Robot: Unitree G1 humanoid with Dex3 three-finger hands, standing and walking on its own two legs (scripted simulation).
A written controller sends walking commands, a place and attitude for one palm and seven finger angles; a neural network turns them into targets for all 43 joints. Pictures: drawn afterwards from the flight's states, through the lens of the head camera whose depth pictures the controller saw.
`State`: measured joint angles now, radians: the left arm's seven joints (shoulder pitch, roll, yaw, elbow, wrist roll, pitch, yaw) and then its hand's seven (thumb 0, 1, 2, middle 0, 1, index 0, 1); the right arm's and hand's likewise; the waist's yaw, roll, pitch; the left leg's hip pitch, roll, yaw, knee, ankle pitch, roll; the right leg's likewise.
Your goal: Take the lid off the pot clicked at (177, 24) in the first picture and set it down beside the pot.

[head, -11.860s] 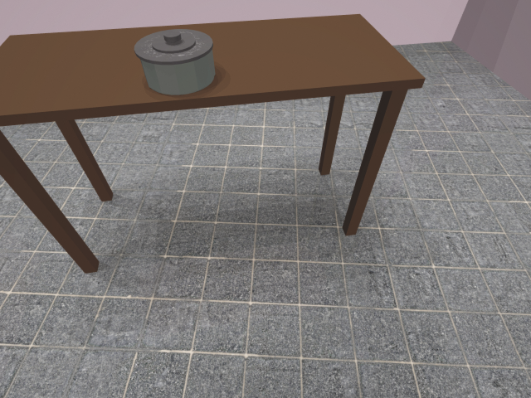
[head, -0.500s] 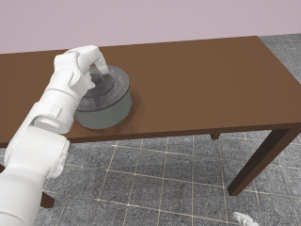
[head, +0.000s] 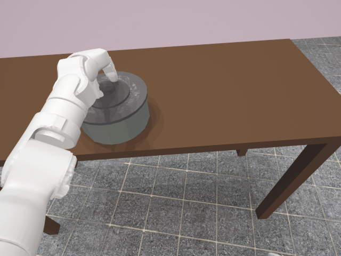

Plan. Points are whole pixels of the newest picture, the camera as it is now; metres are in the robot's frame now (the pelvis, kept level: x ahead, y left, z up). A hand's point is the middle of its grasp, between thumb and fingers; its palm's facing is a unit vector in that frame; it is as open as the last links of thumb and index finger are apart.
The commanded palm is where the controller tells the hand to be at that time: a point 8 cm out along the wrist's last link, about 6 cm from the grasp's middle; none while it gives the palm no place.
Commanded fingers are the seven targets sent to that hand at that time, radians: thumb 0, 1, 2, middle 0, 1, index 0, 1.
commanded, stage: lower the open fingers around the knob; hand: left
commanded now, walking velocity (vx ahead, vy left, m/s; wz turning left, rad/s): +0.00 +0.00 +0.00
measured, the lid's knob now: (106, 88) +0.49 +0.16 +0.15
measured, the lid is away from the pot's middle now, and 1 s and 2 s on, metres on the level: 0.00 0.00 0.00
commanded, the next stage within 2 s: raise the hand to come down again in 0.80 s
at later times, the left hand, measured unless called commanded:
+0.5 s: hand (98, 89) +0.45 +0.16 +0.17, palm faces -0.34 -0.10 -0.94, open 10.1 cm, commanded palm +0.44 +0.16 +0.22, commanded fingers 0.00 -0.39 1.68 -0.87 -0.08 -0.87 -0.08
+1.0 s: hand (101, 86) +0.46 +0.15 +0.17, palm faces -0.33 -0.05 -0.94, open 10.0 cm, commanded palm +0.45 +0.16 +0.22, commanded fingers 0.00 -0.33 1.53 -0.79 -0.20 -0.79 -0.20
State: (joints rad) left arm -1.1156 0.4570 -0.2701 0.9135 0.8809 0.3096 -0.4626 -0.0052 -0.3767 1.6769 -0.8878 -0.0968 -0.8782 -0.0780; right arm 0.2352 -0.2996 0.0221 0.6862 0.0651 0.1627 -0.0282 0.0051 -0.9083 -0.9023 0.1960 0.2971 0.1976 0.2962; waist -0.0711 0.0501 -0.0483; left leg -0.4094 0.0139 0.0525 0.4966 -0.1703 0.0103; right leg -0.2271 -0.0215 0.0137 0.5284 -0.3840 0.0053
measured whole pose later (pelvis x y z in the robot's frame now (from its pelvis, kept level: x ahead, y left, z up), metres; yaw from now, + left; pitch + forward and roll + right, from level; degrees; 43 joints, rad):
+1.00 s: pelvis +0.00 +0.00 +0.00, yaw +0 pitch +6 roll +1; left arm -1.13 0.44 -0.31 0.92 0.90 0.27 -0.45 0.00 -0.37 1.66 -0.86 -0.10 -0.87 -0.09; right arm 0.25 -0.29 0.01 0.70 0.06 0.16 -0.03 0.00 -0.91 -0.90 0.20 0.30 0.20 0.30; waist -0.07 0.04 -0.06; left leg -0.44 0.01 0.05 0.51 -0.17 0.01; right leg -0.26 -0.02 0.01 0.54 -0.38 0.01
